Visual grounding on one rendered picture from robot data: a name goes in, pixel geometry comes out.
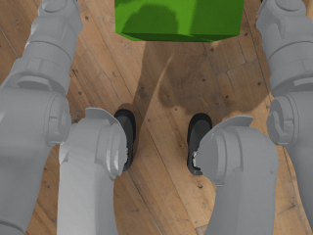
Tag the right robot forearm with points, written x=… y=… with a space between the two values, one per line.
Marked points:
x=287 y=41

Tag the left robot shin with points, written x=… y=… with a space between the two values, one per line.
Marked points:
x=90 y=113

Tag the carton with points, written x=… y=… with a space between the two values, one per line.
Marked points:
x=178 y=20

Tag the robot left upper arm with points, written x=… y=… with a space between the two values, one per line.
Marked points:
x=32 y=122

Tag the right robot shin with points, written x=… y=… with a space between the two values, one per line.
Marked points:
x=199 y=155

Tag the left robot forearm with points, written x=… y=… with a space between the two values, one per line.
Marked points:
x=49 y=49

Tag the robot shin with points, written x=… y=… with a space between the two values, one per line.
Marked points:
x=90 y=113
x=199 y=155

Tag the robot right upper arm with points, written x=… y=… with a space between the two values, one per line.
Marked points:
x=290 y=124

